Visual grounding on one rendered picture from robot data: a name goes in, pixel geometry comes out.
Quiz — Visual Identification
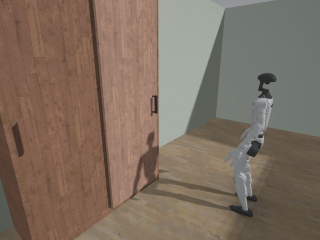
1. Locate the robot left hand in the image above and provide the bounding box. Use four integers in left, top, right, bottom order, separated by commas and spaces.
224, 147, 242, 167

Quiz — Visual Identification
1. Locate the robot right hand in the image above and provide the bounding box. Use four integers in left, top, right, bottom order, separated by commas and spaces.
240, 128, 251, 140

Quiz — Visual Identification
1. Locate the left robot upper arm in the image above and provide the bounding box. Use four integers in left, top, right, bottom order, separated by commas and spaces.
254, 98, 268, 131

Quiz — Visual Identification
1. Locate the handle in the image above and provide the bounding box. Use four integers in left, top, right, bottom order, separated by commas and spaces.
152, 95, 158, 114
17, 122, 29, 153

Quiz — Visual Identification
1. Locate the left robot thigh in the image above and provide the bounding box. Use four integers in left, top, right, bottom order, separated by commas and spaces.
233, 142, 259, 183

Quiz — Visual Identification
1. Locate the robot left forearm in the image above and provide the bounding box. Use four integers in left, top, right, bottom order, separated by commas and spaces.
238, 123, 262, 152

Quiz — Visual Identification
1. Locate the wardrobe door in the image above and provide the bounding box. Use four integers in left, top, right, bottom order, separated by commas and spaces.
0, 0, 112, 240
92, 0, 158, 209

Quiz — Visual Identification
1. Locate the right robot foot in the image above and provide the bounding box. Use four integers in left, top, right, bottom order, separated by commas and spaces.
236, 193, 257, 202

